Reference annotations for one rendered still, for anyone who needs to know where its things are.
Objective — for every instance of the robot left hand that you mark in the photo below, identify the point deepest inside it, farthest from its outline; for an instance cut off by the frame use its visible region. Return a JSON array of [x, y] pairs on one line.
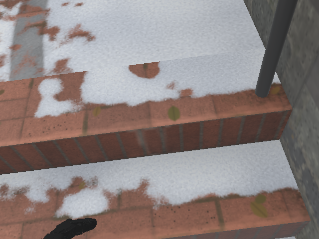
[[71, 228]]

